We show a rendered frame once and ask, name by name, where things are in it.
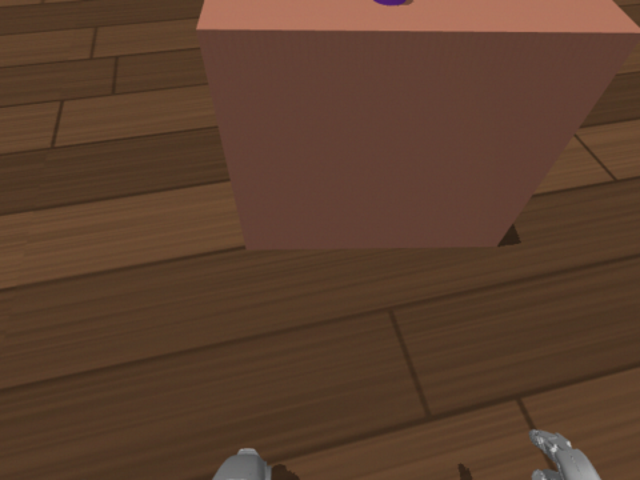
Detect right robot hand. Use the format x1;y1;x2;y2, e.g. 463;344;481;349
529;430;601;480

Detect bottle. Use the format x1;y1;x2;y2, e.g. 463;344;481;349
374;0;406;6

